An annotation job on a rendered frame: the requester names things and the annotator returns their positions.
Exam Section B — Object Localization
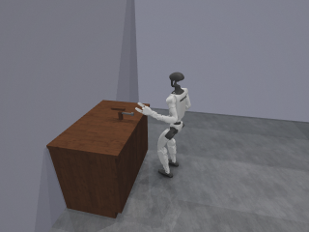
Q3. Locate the robot left thigh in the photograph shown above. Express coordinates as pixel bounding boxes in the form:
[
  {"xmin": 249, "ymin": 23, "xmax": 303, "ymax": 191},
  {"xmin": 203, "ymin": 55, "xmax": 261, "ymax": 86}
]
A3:
[{"xmin": 157, "ymin": 128, "xmax": 176, "ymax": 156}]

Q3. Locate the counter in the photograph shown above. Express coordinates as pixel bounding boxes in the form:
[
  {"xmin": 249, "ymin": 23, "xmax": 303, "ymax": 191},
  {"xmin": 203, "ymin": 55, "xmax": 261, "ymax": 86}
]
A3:
[{"xmin": 46, "ymin": 100, "xmax": 150, "ymax": 218}]

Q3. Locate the robot right upper arm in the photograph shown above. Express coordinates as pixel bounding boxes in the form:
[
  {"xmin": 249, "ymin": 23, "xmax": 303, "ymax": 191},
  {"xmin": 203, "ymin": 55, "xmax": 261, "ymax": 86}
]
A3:
[{"xmin": 182, "ymin": 88, "xmax": 191, "ymax": 109}]

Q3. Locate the robot left hand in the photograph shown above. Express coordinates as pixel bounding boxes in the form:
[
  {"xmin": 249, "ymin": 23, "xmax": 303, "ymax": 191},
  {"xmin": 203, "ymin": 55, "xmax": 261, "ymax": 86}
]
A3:
[{"xmin": 135, "ymin": 102, "xmax": 153, "ymax": 116}]

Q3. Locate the robot left upper arm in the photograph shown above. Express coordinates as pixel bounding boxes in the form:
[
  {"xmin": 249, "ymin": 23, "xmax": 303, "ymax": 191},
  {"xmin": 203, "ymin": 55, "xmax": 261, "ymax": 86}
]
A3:
[{"xmin": 166, "ymin": 95, "xmax": 178, "ymax": 124}]

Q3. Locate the robot left forearm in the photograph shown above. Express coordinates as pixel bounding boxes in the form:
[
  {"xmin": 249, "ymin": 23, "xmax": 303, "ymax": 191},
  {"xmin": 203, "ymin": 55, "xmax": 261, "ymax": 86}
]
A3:
[{"xmin": 150, "ymin": 111, "xmax": 177, "ymax": 124}]

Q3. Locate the right robot shin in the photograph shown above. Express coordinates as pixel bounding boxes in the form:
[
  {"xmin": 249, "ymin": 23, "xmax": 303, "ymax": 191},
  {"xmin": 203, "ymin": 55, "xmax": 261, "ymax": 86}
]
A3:
[{"xmin": 167, "ymin": 139, "xmax": 177, "ymax": 162}]

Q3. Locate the tap lever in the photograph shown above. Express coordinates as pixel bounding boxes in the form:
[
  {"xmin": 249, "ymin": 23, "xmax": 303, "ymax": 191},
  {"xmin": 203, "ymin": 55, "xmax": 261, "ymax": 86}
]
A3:
[{"xmin": 122, "ymin": 112, "xmax": 134, "ymax": 116}]

